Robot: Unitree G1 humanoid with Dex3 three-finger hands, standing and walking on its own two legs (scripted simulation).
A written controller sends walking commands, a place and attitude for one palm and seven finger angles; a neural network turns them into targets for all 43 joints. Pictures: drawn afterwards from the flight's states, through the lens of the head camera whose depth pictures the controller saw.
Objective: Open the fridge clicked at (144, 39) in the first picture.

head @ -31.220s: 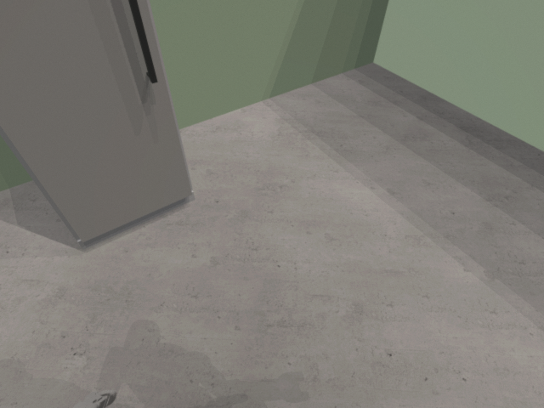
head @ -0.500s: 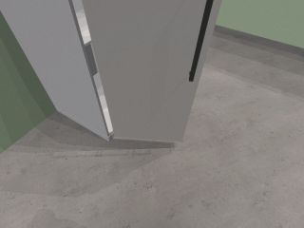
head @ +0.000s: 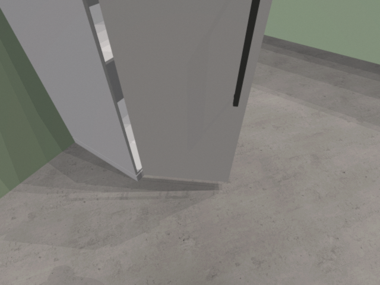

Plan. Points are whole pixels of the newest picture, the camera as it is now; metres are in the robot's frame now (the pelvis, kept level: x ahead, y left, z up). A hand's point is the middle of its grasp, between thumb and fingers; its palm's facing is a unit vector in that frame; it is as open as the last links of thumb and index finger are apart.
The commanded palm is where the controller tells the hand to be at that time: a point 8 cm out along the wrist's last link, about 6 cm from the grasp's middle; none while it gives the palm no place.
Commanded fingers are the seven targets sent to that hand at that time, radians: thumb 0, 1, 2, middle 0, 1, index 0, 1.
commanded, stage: look to check the result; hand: right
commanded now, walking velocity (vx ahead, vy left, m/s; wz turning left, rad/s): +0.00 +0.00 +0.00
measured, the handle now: (247, 39) +0.76 -0.12 +0.16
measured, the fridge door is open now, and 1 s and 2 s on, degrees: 63 63 63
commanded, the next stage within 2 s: stand and wait in 0.60 s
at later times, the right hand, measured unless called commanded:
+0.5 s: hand out of the picture +0.00 -0.19 -0.18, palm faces -0.01 +0.99 -0.17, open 7.4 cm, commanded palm none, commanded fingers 0.00 -0.90 -0.90 0.20 0.30 0.20 0.30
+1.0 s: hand out of the picture +0.02 -0.20 -0.18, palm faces -0.02 +0.98 -0.19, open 7.4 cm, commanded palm none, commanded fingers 0.00 -0.90 -0.90 0.20 0.30 0.20 0.30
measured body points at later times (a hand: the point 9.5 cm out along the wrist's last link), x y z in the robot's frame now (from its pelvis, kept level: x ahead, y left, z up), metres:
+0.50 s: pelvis +0.00 -0.02 +0.00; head +0.02 -0.02 +0.45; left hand -0.01 +0.20 -0.16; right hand +0.00 -0.24 -0.17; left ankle -0.02 +0.12 -0.74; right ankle +0.02 -0.08 -0.74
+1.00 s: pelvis +0.01 -0.02 +0.00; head +0.03 -0.02 +0.45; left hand +0.01 +0.21 -0.16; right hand +0.02 -0.25 -0.16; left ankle -0.02 +0.12 -0.74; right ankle +0.02 -0.08 -0.74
